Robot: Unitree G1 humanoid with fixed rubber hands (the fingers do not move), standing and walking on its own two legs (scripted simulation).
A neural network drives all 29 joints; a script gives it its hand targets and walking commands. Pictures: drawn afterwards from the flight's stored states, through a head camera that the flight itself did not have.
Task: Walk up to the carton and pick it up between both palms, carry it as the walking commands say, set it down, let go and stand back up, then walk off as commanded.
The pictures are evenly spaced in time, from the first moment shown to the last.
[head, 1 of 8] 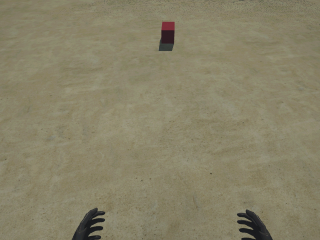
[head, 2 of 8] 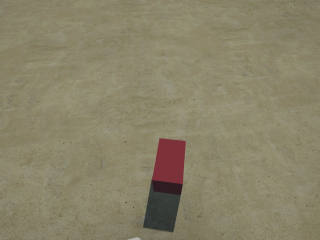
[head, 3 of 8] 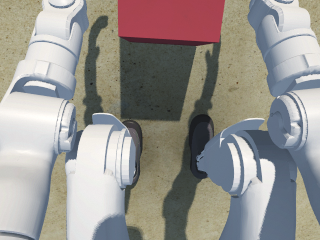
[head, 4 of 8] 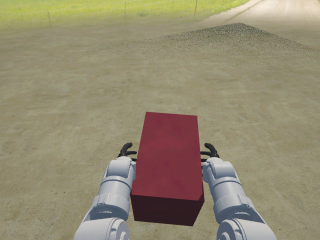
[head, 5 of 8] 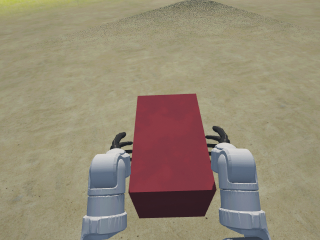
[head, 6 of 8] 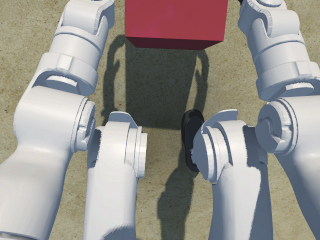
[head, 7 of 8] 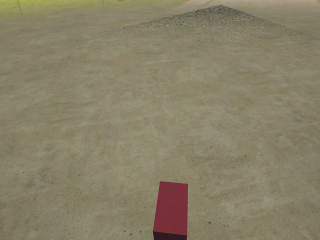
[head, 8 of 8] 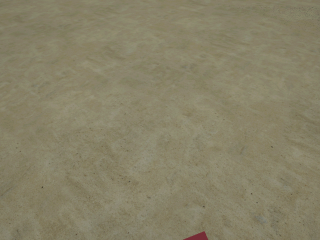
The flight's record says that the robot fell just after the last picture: no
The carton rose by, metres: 0.74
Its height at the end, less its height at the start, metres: +0.00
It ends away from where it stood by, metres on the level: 0.86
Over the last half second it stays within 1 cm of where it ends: no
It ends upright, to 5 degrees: no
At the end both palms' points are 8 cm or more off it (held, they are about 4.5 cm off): yes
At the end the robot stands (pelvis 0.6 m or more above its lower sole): yes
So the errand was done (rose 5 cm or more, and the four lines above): no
